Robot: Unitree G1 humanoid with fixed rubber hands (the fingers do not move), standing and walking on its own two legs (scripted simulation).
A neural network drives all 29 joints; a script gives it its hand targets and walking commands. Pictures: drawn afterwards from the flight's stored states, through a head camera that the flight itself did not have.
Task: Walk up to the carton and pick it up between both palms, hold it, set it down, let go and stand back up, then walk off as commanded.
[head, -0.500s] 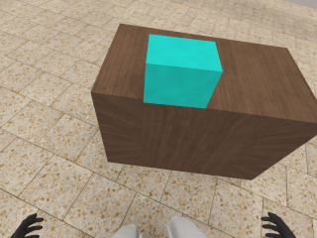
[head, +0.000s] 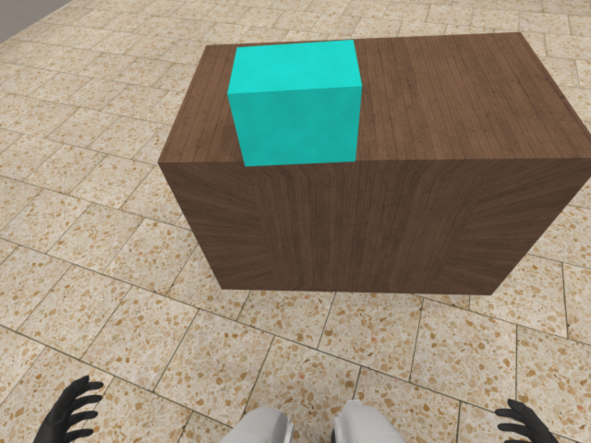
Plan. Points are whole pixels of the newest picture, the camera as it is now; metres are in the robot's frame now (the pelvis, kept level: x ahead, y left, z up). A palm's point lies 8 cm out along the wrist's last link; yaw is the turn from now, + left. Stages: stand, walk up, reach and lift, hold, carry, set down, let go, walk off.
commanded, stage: walk off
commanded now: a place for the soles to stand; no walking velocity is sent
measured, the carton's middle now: (297, 105) +0.76 +0.02 +0.01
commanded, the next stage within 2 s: stand in 0.80 s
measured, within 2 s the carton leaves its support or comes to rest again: neither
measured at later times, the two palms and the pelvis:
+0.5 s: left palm out of the picture -0.01 +0.39 -0.08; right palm out of the picture +0.01 -0.27 -0.06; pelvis -0.11 +0.05 +0.00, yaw +2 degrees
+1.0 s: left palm out of the picture +0.00 +0.37 -0.05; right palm out of the picture +0.00 -0.27 -0.08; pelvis -0.12 +0.04 +0.01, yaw +1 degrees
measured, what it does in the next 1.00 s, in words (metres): walks backwards: left foot, then right foot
